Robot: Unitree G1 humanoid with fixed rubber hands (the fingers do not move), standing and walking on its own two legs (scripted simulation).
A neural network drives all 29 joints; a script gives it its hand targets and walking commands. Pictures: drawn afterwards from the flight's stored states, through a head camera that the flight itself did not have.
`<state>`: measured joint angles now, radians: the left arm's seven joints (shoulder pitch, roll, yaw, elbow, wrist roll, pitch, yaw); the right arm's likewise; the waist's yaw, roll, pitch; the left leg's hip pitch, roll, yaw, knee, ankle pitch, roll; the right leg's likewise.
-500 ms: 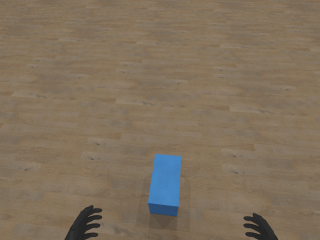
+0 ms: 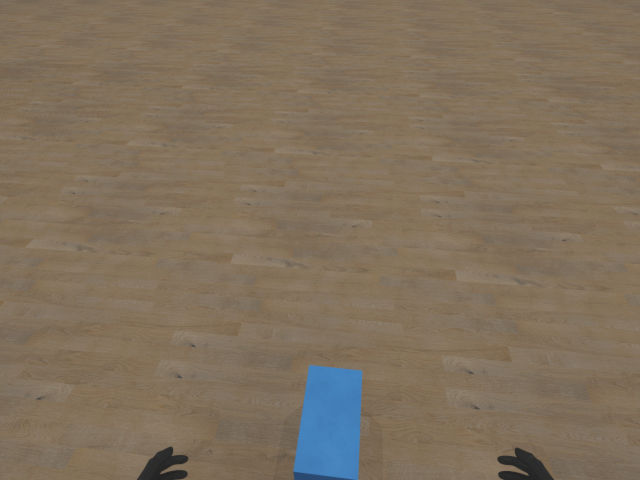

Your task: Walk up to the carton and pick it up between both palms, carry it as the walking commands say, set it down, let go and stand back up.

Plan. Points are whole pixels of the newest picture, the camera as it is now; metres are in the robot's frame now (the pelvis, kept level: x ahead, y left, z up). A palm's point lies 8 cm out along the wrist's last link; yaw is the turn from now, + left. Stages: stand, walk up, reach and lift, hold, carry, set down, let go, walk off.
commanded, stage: stand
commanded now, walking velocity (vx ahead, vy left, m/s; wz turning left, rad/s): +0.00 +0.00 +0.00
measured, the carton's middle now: (330, 431) +0.48 +0.04 -0.67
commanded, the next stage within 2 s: none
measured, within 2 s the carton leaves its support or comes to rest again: neither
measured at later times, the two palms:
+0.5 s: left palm out of the picture +0.10 +0.26 -0.10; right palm out of the picture +0.15 -0.24 -0.08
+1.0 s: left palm out of the picture +0.08 +0.27 -0.10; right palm out of the picture +0.13 -0.23 -0.07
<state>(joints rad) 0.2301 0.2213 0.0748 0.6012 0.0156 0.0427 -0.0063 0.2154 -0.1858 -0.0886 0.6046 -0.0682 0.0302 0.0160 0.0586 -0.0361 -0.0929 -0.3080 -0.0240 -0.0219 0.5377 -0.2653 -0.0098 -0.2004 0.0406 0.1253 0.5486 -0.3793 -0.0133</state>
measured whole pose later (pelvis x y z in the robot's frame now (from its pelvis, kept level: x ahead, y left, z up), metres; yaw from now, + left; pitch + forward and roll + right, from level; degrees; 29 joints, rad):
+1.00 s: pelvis -0.02 +0.01 +0.00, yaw +0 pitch +1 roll +0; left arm 0.25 0.22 0.07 0.72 0.02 0.00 0.01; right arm 0.25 -0.19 -0.09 0.64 -0.07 -0.02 -0.01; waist 0.06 -0.03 -0.07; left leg -0.31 -0.02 -0.02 0.55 -0.25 0.00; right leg -0.20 0.04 0.12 0.55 -0.36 -0.01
